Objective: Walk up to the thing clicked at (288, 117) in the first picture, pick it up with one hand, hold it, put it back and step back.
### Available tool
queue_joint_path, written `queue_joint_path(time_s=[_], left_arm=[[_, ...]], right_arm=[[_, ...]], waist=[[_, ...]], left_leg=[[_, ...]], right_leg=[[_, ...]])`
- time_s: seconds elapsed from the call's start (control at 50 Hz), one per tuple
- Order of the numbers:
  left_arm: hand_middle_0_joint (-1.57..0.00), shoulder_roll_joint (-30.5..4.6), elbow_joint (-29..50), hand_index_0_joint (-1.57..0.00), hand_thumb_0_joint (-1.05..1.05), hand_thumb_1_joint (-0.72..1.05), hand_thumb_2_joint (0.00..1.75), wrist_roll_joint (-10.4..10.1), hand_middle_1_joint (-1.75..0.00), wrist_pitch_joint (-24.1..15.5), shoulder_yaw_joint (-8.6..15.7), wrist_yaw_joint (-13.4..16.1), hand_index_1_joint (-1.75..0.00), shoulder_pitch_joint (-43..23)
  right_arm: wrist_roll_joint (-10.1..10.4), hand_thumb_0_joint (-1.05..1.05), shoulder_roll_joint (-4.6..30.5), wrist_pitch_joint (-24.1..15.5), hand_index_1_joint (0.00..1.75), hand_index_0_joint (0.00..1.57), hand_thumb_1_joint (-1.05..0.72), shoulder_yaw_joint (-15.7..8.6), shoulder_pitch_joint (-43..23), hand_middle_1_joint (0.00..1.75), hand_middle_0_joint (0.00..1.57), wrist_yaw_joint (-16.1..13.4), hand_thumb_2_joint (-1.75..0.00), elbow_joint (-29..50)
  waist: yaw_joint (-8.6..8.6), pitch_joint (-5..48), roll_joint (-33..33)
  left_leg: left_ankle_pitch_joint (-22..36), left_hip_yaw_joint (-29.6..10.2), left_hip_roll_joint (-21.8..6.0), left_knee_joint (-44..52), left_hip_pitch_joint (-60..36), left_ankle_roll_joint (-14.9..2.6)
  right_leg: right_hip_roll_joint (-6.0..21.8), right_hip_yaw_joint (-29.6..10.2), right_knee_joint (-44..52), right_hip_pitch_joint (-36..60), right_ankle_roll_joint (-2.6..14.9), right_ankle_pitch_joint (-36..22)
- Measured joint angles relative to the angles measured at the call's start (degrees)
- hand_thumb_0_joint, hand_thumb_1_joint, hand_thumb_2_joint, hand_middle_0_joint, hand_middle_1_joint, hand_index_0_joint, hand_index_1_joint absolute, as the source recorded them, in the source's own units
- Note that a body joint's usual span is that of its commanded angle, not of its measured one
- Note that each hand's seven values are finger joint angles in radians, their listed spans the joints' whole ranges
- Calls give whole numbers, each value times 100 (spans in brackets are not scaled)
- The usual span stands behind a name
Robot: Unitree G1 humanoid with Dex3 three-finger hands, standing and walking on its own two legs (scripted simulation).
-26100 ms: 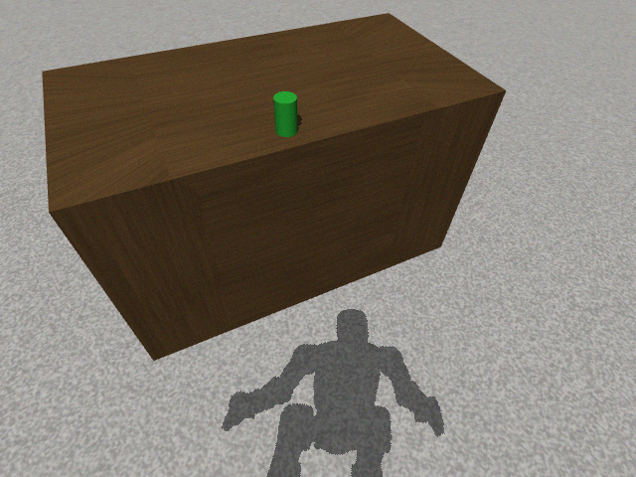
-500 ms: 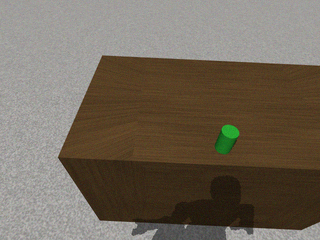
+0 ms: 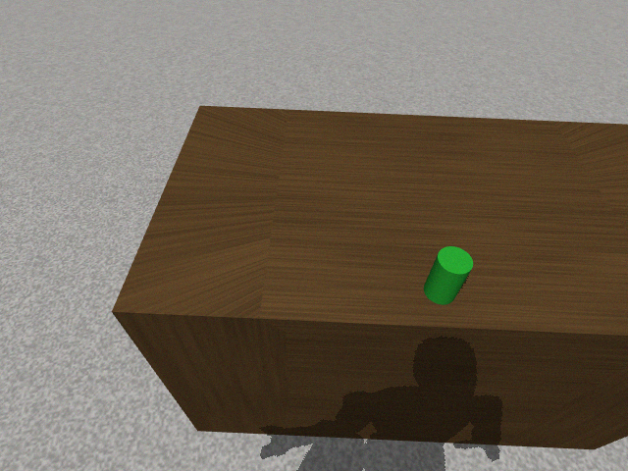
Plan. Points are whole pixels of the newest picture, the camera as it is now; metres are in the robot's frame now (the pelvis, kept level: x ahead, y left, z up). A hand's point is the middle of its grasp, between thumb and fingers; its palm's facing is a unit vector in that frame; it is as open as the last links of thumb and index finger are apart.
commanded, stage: home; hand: right
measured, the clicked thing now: (446, 276) +0.42 -0.21 -0.04
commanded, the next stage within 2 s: stand in 0.24 s
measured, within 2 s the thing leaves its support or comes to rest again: neither
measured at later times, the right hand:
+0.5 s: hand out of the picture +0.07 -0.25 -0.16, palm faces -0.05 +0.93 -0.35, open 16.5 cm
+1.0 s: hand out of the picture +0.07 -0.25 -0.16, palm faces -0.04 +0.94 -0.35, open 7.6 cm
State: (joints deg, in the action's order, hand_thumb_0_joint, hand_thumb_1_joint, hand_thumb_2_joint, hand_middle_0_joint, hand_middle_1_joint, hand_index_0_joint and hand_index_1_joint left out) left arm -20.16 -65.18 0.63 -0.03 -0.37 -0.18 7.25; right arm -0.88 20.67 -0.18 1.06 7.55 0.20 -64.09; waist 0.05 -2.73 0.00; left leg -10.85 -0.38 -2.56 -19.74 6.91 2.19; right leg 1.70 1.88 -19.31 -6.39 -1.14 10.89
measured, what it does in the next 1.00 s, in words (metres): stands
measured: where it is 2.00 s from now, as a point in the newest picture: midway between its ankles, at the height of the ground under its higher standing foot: outside the picture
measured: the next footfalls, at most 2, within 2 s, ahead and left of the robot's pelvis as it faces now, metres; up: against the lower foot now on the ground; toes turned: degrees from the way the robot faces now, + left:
none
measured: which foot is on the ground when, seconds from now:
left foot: down 0.00-1.00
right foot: down 0.00-1.00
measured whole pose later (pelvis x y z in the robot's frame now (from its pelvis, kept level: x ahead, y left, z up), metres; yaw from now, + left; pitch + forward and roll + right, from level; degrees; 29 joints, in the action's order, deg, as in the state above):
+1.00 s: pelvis +0.01 +0.00 +0.00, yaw +0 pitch -2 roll +0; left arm -19.9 -64.4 0.6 -0.3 -0.2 0.0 7.2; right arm -0.8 20.3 0.0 0.6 7.0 0.3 -64.0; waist 0.1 -2.8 0.1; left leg -11.0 -0.5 -2.5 -19.3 6.5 2.1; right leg 1.7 2.1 -18.5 -5.7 -1.2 10.9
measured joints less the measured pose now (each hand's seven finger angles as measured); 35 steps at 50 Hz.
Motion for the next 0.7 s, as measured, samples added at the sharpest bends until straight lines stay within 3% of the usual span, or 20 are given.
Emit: queue_joint_path(time_s=[0.44,0.56,0.7], left_arm=[[-20,20,41,-20,1,90,90,-3,-30,-6,26,4,-30,-47],[-20,17,36,-20,1,90,90,0,-30,2,34,3,-30,-37],[-20,22,42,-20,1,90,90,1,-30,1,30,1,-30,-3]], right_arm=[[5,0,-14,-12,9,8,52,-12,-42,9,9,-12,-8,32],[3,0,-19,-9,21,15,26,-13,-45,21,16,-9,-33,35],[4,0,-26,-6,27,19,-21,-22,-56,28,19,-6,-70,22]], waist=[[2,5,7],[-5,-8,4],[-9,-14,14]], left_leg=[[-4,-16,9,44,-44,-1],[1,-18,17,56,-50,-3],[0,-9,15,62,-51,-2]], right_leg=[[9,19,49,55,-4,8],[18,21,36,52,-5,17],[16,13,39,47,-5,17]])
